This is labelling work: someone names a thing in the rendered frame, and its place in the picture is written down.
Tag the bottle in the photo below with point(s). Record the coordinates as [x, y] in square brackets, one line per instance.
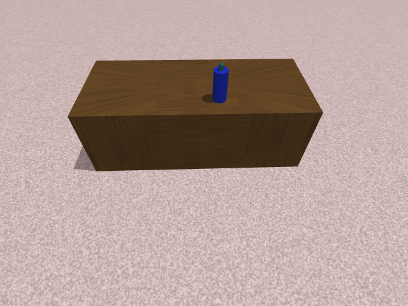
[220, 83]

